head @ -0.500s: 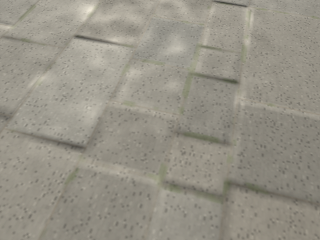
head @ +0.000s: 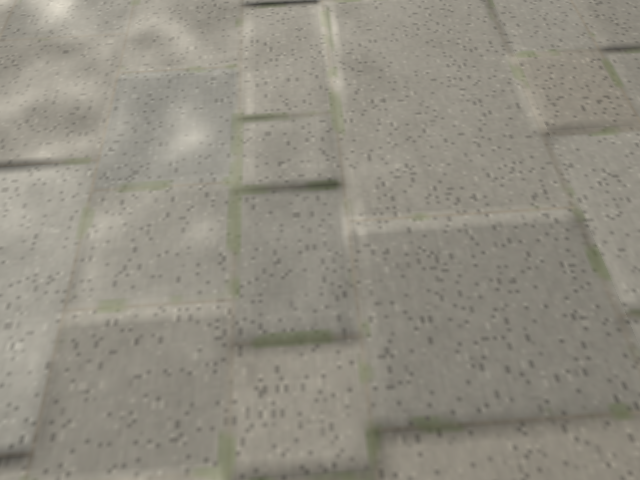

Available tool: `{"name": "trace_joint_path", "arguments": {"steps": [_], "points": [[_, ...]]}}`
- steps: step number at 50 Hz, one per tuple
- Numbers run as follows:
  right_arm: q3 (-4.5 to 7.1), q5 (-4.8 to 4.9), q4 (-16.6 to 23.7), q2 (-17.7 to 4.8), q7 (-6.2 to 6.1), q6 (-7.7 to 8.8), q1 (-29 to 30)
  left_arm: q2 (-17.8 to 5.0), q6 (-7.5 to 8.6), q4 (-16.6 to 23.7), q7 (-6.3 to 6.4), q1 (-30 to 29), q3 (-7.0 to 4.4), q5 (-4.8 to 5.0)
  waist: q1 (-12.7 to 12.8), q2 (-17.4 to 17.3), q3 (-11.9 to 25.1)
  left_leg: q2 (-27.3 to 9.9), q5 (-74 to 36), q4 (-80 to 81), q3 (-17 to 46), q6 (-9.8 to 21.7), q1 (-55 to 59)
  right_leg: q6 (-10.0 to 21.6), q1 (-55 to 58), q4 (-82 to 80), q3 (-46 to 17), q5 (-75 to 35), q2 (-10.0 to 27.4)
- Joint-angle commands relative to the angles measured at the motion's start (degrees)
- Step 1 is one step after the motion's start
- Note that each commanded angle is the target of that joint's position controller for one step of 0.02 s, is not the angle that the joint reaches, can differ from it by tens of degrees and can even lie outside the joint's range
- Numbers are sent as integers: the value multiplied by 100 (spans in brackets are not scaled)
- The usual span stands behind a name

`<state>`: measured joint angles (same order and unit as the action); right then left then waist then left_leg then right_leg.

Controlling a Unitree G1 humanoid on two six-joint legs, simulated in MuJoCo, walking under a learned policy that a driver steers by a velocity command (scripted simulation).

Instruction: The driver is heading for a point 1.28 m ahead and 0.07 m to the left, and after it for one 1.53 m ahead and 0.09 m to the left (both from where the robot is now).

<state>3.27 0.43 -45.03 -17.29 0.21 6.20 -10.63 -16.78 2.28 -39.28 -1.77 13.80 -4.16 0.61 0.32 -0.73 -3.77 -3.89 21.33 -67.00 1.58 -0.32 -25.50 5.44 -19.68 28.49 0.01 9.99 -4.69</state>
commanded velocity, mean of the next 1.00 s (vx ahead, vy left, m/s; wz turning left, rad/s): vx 0.50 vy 0.00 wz -0.14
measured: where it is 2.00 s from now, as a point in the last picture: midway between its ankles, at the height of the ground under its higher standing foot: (338, 219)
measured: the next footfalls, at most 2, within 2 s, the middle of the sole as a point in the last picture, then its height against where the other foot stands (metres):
left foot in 0.36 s outside the picture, level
right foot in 0.88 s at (400, 373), level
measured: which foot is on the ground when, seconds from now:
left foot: up 0.00-0.34, down 0.36-0.90, up 0.92-1.00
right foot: down 0.00-0.38, up 0.40-0.86, down 0.88-1.00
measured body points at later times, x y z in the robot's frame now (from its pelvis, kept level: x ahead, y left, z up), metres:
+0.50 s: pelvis +0.29 +0.06 +0.00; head +0.32 +0.07 +0.45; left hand +0.40 +0.33 -0.12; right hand +0.39 -0.22 -0.10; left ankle +0.35 +0.14 -0.73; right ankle +0.19 -0.07 -0.65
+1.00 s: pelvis +0.57 -0.02 +0.00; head +0.60 -0.03 +0.45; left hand +0.77 +0.22 -0.09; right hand +0.58 -0.30 -0.14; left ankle +0.45 +0.13 -0.65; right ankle +0.63 -0.12 -0.73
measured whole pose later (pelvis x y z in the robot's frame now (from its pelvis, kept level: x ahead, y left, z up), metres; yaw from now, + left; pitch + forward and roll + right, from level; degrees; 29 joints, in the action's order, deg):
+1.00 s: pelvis +0.57 -0.02 +0.00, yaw -6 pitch +2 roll +0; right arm 2.1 1.3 -50.7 -17.2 0.5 4.1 -18.7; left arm -15.3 4.7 -40.8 -1.7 8.5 -2.6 0.2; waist -1.6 -1.1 -1.7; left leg -0.8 24.7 -64.1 2.0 2.0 -18.4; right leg 3.2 -21.8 28.7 2.3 8.8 -1.7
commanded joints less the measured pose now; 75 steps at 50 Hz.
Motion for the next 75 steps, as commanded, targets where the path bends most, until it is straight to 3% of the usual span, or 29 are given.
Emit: {"name": "trace_joint_path", "arguments": {"steps": [1,7,12,15,17,18,19,20,21,24,28,34,40,42,44,45,46,47,48,50,53,58,66,70,71,72,73,74,75], "points": [[182,-91,374,-651,-4,20,-124,-681,144,472,89,-98,-167,-49,-145,306,721,-308,-469,503,259,-106,-997,1185,1190,-1532,-2042,-1260,1537],[-7,-85,555,-234,60,-49,832,-812,170,145,227,365,-176,-3,242,430,347,-62,-2607,2822,14,-329,-620,779,673,-1707,-1015,-1187,1089],[8,2,760,-391,174,29,1441,-864,154,-180,213,817,-186,39,488,482,69,64,-2721,3650,90,-86,-782,707,1388,-1476,-1355,-741,1494],[50,-7,768,-509,224,72,1282,-907,81,-298,245,862,-213,26,344,624,77,129,-2040,3862,50,167,-691,579,1952,-1123,-1545,-1383,1745],[176,-25,540,-713,191,96,457,-878,28,-286,252,704,-193,19,-124,626,546,396,-1872,4105,-248,428,496,383,1984,-193,-1304,-2917,1449],[267,-81,366,-956,161,106,-397,-694,17,-215,255,678,-105,-34,-505,446,1294,-28,-2111,3857,124,721,1926,201,1436,999,-1045,-2777,1142],[387,-154,268,-1438,143,86,-1160,-306,85,-123,247,1257,22,-46,-491,-664,2232,-1283,-1610,3859,2178,1505,4133,-233,-473,3080,-624,-880,351],[349,-16,64,-1213,195,36,-1473,-258,161,-155,236,1412,69,37,-525,-1673,2507,-1838,-213,4828,4125,1921,4763,-406,-1787,4255,-795,2269,-86],[228,85,110,-844,189,17,-1171,-763,207,-88,213,908,-44,143,-613,-969,1650,-1714,697,5048,3778,1651,4198,-353,-2393,4683,-1026,2079,289],[68,-95,248,-447,152,-34,-287,-709,228,96,199,109,-72,-4,-222,-298,417,-1080,-532,5448,2086,1307,2182,-332,-2064,3821,-601,890,1005],[84,-46,127,-570,121,26,-296,-378,131,41,205,249,-8,-34,-18,-417,363,-843,-1849,5840,1234,1420,1653,-532,-1750,3087,-405,392,1168],[123,41,-126,-784,24,-66,-736,-134,231,298,134,-875,106,-29,-382,-259,172,-534,-2498,5952,343,1177,1784,-651,-1575,944,-126,-1397,1013],[157,85,-443,-893,-21,-255,-1240,-229,318,582,-51,-1631,100,37,-522,-301,-15,-996,-2824,5511,487,1080,2787,-416,-1665,90,-107,-1077,810],[194,86,-461,-993,-53,-312,-1150,-392,332,523,-74,-1326,37,20,-269,-410,196,-1045,-3818,5051,460,965,3016,-244,-1134,-47,0,-646,654],[141,56,-399,-896,-80,-356,-992,-824,328,111,-5,92,-185,-27,473,-315,1152,-613,-4839,3366,80,694,2479,104,1061,-155,122,-866,556],[1,-119,-231,-562,-93,-331,-1052,-1259,288,-62,67,1139,-291,-84,782,465,2081,-213,-2927,1492,-173,485,1217,495,2860,108,-1232,-1135,1738],[-164,-38,-213,26,-26,-200,-1811,-1488,273,-171,22,1174,-318,-62,317,1930,2660,772,1093,-168,76,216,-928,1390,4389,-600,-3870,137,2770],[-22,84,-263,-653,21,-97,-1338,-896,259,-115,28,1094,-177,9,586,1172,2246,430,1190,-667,599,267,-1575,1181,4115,-944,-3881,938,2584],[43,189,-76,-844,56,-26,-764,-738,260,-83,51,685,-107,5,539,888,1408,166,641,-621,438,319,-1842,963,3347,-1094,-3029,724,2387],[51,61,-23,-707,26,-22,-390,-560,266,-38,33,88,-46,-73,214,315,671,-234,-166,-46,252,224,-1478,843,1966,-1434,-2072,-397,1972],[18,32,-114,-407,17,-190,-687,-476,359,-119,17,-81,-27,-70,-129,507,584,-413,-505,408,230,66,-898,902,1188,-1878,-1452,-992,1765],[-37,-43,146,-258,17,-229,186,-720,358,-396,110,168,-88,-46,31,368,204,-411,-1901,2002,117,-124,-1202,805,1012,-2191,-701,-1228,1555],[-73,87,542,-288,235,-184,1233,-911,229,-895,185,669,-162,2,371,352,-22,-89,-2296,3467,32,251,-1201,452,2202,-1937,-42,-1270,1945],[143,29,398,-638,285,-204,197,-1037,59,-864,286,360,-207,2,-289,472,688,485,-1584,3673,-520,661,374,61,2461,-185,484,-4053,1802],[329,51,164,-986,234,-227,-688,-913,26,-773,348,432,-148,-60,-621,234,1224,467,-1741,3666,-230,856,1764,-157,1753,1116,725,-3804,1528],[515,33,131,-1663,172,-265,-1321,-423,133,-512,302,927,44,-170,-528,-952,1973,-908,-1148,3772,2348,1813,4060,-585,-662,3399,837,-1575,770],[418,135,153,-1385,188,-266,-1352,-308,317,-559,234,813,117,-174,-533,-1249,2439,-1484,-407,4836,4434,2258,4789,-686,-1912,4489,-117,2142,70],[307,90,192,-1076,181,-246,-1200,-737,481,-434,135,391,10,44,-642,-942,1914,-1394,-68,5004,3923,1990,4444,-531,-2504,4831,-620,1972,456],[277,45,281,-926,163,-229,-900,-763,570,-307,118,-12,24,132,-568,-523,1326,-1173,-338,5029,3194,1802,3694,-423,-2556,4605,-526,1511,704]]}}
